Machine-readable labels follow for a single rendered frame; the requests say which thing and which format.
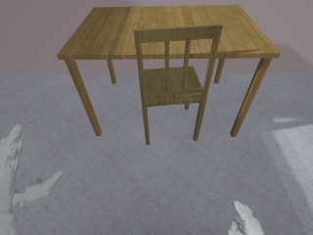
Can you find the robot right hand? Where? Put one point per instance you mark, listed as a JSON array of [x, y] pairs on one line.
[[251, 226]]

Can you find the table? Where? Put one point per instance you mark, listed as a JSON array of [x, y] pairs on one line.
[[107, 33]]

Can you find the robot left hand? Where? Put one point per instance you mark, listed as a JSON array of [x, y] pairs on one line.
[[10, 150]]

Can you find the chair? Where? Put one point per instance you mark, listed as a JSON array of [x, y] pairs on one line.
[[180, 85]]

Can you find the left robot forearm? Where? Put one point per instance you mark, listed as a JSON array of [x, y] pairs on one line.
[[8, 223]]

